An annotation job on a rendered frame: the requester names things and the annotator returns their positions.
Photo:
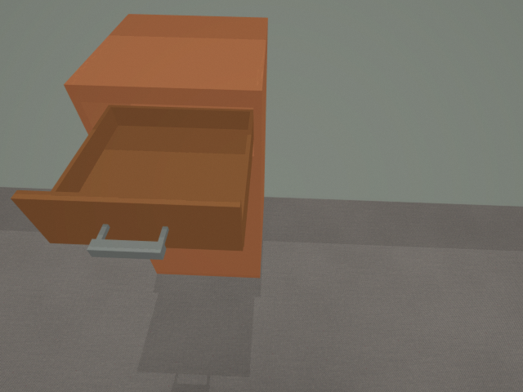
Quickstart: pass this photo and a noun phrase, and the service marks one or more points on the drawer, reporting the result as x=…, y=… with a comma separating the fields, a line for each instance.
x=145, y=167

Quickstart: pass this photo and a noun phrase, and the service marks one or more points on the handle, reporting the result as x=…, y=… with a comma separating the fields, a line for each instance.
x=101, y=247

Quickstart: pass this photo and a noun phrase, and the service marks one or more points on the cabinet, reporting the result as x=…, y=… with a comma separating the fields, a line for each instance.
x=215, y=62

